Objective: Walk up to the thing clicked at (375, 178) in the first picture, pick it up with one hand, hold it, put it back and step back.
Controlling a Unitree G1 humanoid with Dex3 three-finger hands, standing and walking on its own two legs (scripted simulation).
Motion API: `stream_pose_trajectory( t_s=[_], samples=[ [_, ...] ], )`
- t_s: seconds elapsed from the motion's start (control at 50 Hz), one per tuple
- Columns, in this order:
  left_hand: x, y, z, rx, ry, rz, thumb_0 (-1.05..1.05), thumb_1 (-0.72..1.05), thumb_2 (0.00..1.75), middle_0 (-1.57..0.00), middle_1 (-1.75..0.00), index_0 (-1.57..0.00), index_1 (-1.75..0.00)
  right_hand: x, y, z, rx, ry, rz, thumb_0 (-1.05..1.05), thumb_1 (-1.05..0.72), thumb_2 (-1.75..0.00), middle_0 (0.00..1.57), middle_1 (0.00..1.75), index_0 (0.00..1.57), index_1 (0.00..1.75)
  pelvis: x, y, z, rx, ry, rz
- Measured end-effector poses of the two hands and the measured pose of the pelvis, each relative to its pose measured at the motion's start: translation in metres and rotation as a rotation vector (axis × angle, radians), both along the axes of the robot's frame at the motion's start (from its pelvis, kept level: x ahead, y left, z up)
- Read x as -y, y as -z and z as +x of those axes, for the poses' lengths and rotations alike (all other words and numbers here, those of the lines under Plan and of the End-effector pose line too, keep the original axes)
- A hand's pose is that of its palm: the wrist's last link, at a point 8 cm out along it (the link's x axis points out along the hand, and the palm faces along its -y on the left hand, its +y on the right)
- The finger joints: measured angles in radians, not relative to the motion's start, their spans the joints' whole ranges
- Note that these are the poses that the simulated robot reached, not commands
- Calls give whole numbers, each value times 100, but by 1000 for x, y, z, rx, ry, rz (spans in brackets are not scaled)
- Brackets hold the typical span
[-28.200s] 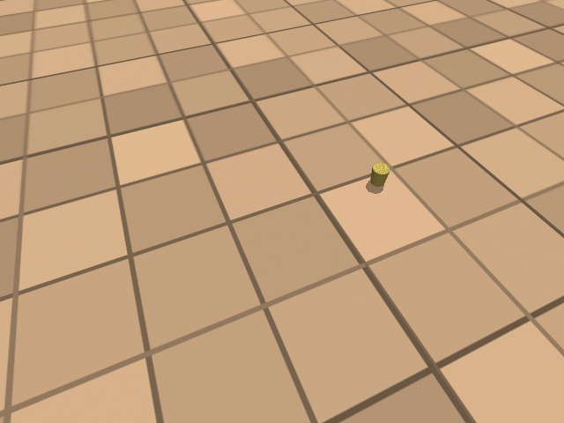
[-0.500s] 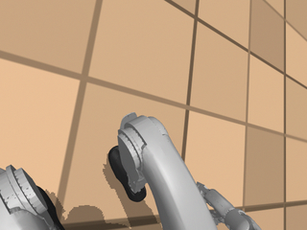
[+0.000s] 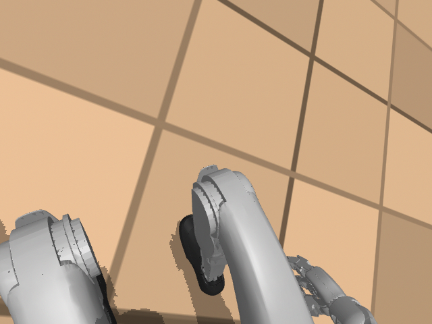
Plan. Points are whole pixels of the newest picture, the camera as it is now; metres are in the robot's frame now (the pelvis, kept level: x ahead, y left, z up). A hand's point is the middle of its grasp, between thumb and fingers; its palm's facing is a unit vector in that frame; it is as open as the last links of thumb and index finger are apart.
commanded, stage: settle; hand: left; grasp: from above
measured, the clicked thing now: out of the picture +0.50 +0.39 -0.21
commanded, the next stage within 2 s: lift in 0.24 s
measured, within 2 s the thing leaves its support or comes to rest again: neither
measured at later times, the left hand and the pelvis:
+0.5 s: hand out of the picture +0.48 +0.38 -0.12, palm faces -0.43 -0.13 -0.89, open 10.4 cm; pelvis -0.01 +0.00 +0.02, yaw +3 degrees
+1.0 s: hand out of the picture +0.40 +0.37 +0.02, palm faces -0.43 -0.16 -0.89, open 10.4 cm; pelvis -0.01 -0.01 +0.10, yaw +9 degrees
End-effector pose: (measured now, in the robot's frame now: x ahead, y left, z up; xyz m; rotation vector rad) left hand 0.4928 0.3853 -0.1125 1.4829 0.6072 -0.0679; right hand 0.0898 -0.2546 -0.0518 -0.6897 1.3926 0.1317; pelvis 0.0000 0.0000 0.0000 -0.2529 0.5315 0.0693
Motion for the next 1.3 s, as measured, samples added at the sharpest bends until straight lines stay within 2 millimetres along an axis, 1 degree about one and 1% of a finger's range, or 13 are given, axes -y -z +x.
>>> stream_pose_trajectory(
  t_s=[0.1, 0.2, 0.3, 0.44, 0.56, 0.66, 0.74, 0.84, 0.94, 1.04, 1.16, 1.3],
  samples=[
    [0, -15, -4, -25, 12, -7, 0, -10, 74, -51, -91, -53, -90, 0, 3, 5, 17, 25, 6, 0, -91, -90, 20, 30, 20, 30, 0, -4, -2, -9, -12, 8],
    [3, -26, -6, -20, 27, -14, 0, -10, 74, -51, -91, -53, -89, 2, 4, 4, 20, 44, 3, 0, -91, -90, 20, 30, 20, 30, 1, -6, -4, -13, -19, 17],
    [6, -36, -6, -12, 31, -14, 0, -10, 74, -51, -91, -53, -89, 4, 5, -2, 15, 68, -4, 0, -91, -90, 20, 30, 20, 30, 3, -7, -6, -17, -25, 25],
    [8, -49, -7, -15, 21, -12, 0, -10, 74, -51, -91, -53, -89, 6, 3, -15, -4, 108, -7, 0, -91, -90, 20, 30, 20, 30, 4, -12, -8, -25, -30, 34],
    [10, -61, -16, -45, 4, -31, 0, -10, 74, -51, -91, -53, -89, 8, -2, -24, -23, 149, -1, 0, -92, -90, 20, 30, 20, 30, 6, -22, -9, -41, -37, 45],
    [12, -79, -29, -57, 17, -48, 0, -10, 74, -51, -91, -53, -89, 10, -9, -23, -23, 171, 2, 0, -92, -90, 21, 30, 20, 30, 7, -34, -10, -52, -46, 55],
    [11, -101, -41, -44, 29, -60, 0, -10, 73, -51, -91, -53, -89, 11, -17, -17, -1, 180, 3, 0, -91, -90, 21, 30, 20, 30, 8, -46, -10, -59, -56, 63],
    [8, -133, -58, -26, 36, -62, 0, -9, 73, -51, -91, -53, -89, 10, -30, -2, 48, 186, 16, 0, -91, -90, 20, 30, 20, 30, 7, -64, -11, -70, -69, 74],
    [7, -167, -78, -25, 35, -62, 0, -9, 73, -50, -91, -52, -90, 5, -44, 17, 107, 191, 50, 0, -91, -90, 20, 30, 20, 30, 7, -87, -12, -73, -79, 90],
    [9, -203, -98, -20, 30, -64, 0, -8, 72, -49, -92, -51, -91, -4, -63, 34, 165, 193, 94, 0, -91, -90, 20, 30, 20, 30, 6, -114, -13, -59, -90, 105],
    [17, -250, -118, 0, 28, -65, 1, -7, 72, -47, -93, -50, -92, -14, -95, 49, 225, 204, 135, 0, -91, -90, 20, 30, 20, 30, 7, -151, -11, -28, -104, 122],
    [33, -309, -142, 11, 20, -74, 1, -6, 72, -45, -95, -48, -93, -19, -147, 58, 275, 225, 165, 0, -90, -90, 21, 30, 20, 30, 7, -207, -8, 27, -123, 144]
  ],
)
